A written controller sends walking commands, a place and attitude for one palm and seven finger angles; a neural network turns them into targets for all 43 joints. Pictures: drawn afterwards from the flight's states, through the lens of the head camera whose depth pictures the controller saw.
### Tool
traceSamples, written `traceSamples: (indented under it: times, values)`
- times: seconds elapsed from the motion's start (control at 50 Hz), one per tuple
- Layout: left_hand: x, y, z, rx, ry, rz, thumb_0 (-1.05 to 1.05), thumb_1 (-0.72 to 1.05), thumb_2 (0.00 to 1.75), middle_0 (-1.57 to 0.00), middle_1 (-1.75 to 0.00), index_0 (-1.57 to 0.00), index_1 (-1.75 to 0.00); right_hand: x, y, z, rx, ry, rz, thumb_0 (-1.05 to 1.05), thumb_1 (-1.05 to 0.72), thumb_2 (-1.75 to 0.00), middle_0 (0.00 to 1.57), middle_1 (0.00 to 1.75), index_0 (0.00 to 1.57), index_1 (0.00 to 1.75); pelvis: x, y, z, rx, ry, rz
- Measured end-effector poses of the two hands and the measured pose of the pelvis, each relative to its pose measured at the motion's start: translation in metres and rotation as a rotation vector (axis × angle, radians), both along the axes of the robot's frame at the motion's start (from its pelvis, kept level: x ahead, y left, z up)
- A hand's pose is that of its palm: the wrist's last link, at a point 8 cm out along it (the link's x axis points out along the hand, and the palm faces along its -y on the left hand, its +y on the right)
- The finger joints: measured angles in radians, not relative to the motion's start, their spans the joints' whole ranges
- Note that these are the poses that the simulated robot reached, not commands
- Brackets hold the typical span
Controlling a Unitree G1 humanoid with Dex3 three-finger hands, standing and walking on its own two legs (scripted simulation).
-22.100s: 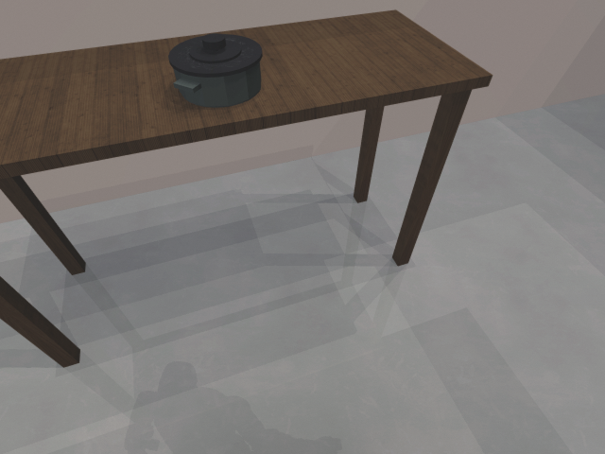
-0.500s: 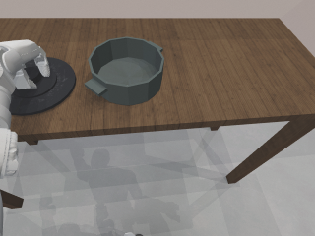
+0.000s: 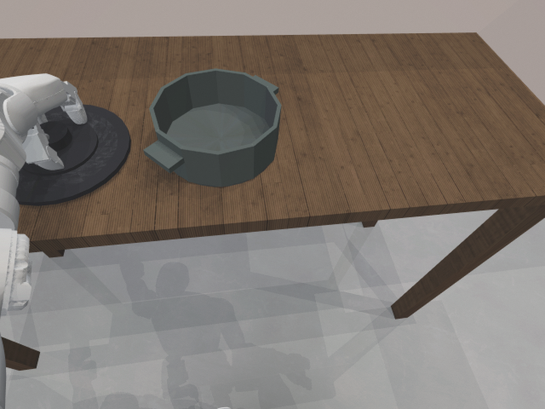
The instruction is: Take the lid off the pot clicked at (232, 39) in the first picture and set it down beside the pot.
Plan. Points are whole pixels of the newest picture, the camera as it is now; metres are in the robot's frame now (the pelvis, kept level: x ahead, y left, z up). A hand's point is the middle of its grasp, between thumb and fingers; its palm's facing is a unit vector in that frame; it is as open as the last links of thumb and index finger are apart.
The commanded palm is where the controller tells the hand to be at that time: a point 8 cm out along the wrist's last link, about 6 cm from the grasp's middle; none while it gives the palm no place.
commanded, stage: open the fingers wide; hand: left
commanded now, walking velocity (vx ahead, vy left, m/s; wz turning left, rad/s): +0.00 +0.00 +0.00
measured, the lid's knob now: (51, 136) +0.50 +0.31 +0.10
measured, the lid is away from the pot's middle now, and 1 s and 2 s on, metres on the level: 0.24 0.24 0.24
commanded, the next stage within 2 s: raise the empty hand in 0.16 s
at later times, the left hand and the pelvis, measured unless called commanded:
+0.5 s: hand (35, 126) +0.47 +0.30 +0.15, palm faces -0.36 -0.11 -0.93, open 11.0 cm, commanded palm +0.49 +0.30 +0.21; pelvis +0.00 +0.00 +0.00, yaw +0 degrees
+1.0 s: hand (12, 88) +0.48 +0.30 +0.20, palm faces -0.32 -0.09 -0.94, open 11.0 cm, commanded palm +0.49 +0.29 +0.27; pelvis +0.00 +0.01 +0.01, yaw +1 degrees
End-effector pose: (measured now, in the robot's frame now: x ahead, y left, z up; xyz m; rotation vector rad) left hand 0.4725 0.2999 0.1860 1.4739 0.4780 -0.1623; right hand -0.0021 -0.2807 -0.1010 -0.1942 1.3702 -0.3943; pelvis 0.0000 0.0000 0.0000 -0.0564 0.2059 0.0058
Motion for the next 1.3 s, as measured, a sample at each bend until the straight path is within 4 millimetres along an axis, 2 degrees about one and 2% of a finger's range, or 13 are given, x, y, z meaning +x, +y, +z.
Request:
traceSamples:
  times: [0.34,0.84,1.2,1.3]
  values:
    - [-0.003,0.001,0.003,0.005,-0.008,-0.017,0.0,-0.1,0.85,-0.46,-0.67,-0.46,-0.68,0.003,-0.001,0.002,-0.009,0.001,0.016,0.0,-0.9,-0.9,0.2,0.3,0.2,0.3,-0.002,0.002,0.0,-0.003,-0.002,0.008]
    - [0.003,0.003,0.057,0.014,-0.063,0.023,0.0,-0.1,0.85,-0.47,-0.67,-0.46,-0.67,0.004,0.006,0.004,0.005,-0.024,0.015,0.0,-0.9,-0.9,0.2,0.3,0.2,0.3,0.001,0.007,0.005,-0.001,-0.026,0.01]
    - [0.002,0.002,0.092,0.027,-0.082,0.067,0.0,-0.1,0.85,-0.47,-0.67,-0.46,-0.67,0.016,0.009,0.006,0.019,-0.06,0.046,0.0,-0.9,-0.9,0.2,0.3,0.2,0.3,0.001,0.009,0.008,0.003,-0.042,0.019]
    - [0.002,0.001,0.108,0.017,-0.112,0.065,0.0,-0.1,0.85,-0.47,-0.67,-0.46,-0.67,0.018,0.009,0.008,0.018,-0.068,0.053,0.0,-0.9,-0.9,0.2,0.3,0.2,0.3,0.002,0.009,0.009,0.004,-0.045,0.023]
